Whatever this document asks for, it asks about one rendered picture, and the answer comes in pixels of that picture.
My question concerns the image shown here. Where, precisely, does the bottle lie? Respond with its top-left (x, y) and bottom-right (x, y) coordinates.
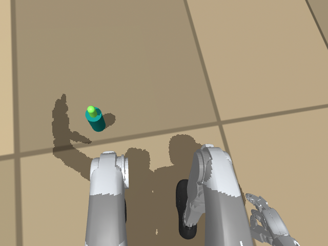
top-left (85, 106), bottom-right (106, 132)

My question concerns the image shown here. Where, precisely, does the right robot foot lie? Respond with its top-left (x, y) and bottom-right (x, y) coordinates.
top-left (176, 179), bottom-right (197, 239)

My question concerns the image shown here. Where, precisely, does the right robot arm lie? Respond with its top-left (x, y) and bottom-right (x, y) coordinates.
top-left (272, 236), bottom-right (300, 246)

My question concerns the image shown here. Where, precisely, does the right robot hand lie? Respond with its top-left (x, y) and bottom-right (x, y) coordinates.
top-left (245, 193), bottom-right (290, 245)

